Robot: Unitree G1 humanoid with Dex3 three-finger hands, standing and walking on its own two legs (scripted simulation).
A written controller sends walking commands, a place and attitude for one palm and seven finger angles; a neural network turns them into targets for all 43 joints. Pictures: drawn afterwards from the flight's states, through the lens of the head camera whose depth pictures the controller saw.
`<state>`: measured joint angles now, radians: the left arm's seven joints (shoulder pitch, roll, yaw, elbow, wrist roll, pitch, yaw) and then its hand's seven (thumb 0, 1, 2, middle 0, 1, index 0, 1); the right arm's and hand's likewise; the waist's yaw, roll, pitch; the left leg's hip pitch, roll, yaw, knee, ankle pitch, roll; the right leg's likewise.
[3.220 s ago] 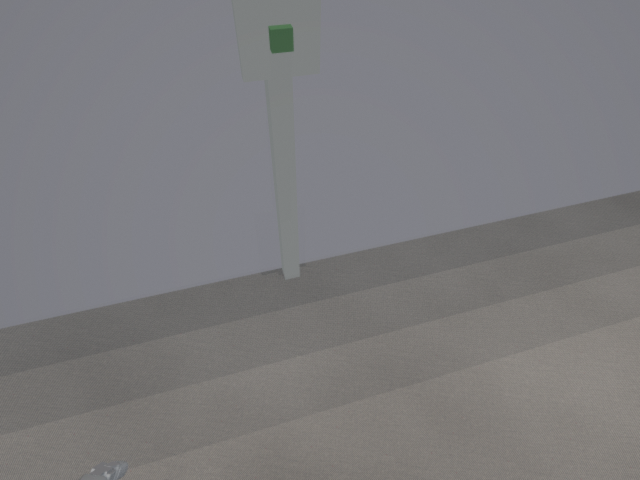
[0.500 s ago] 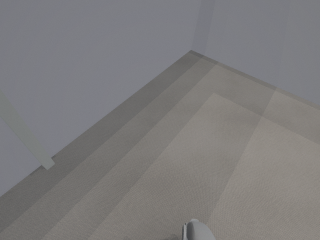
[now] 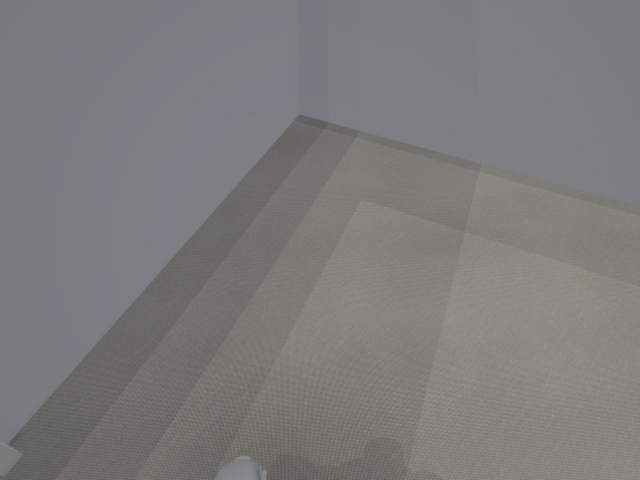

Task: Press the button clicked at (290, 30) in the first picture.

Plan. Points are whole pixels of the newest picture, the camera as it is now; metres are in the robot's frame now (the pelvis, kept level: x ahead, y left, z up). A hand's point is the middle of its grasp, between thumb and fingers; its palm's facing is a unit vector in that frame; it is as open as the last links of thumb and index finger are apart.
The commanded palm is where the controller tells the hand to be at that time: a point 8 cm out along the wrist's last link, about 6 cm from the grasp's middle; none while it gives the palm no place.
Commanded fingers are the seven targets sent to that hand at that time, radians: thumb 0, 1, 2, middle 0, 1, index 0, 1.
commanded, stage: walk to a spot facing it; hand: left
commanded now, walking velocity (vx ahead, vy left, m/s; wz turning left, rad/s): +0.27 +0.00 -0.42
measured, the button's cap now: out of the picture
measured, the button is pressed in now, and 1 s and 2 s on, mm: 0 0 0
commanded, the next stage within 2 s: turn to face it in 0.32 s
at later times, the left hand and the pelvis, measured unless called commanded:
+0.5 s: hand (221, 397) +0.27 +0.17 -0.17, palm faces -0.26 -0.95 -0.18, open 7.4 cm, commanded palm none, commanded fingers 0.00 0.90 0.90 -0.20 -0.30 -0.20 -0.30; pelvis +0.15 +0.02 +0.00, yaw -16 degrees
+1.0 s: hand (207, 390) +0.29 +0.20 -0.19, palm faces -0.01 -0.98 -0.17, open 7.4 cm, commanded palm none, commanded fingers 0.00 0.90 0.90 -0.20 -0.30 -0.20 -0.30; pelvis +0.19 +0.02 -0.02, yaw -2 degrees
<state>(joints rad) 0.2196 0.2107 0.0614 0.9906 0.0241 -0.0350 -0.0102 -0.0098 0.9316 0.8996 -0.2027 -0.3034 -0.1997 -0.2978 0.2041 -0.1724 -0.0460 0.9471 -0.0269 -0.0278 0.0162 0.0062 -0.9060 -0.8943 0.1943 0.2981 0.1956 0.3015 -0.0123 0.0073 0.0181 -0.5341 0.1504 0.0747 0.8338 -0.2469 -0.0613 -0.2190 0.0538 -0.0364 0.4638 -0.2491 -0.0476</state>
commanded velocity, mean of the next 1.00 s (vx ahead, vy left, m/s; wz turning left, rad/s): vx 0.02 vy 0.00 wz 0.13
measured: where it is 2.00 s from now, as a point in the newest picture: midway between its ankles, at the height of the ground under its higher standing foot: outside the picture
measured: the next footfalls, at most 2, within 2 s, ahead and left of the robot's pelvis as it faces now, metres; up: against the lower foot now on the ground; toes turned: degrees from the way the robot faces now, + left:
left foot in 0.10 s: +0.16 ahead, +0.14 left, +0.00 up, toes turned +6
right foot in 0.54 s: +0.22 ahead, -0.13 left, +0.00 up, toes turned -24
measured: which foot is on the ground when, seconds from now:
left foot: up 0.00-0.08, down 0.10-0.54, up 0.56-0.88, down 0.90-1.00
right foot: down 0.00-0.10, up 0.12-0.52, down 0.54-0.92, up 0.94-1.00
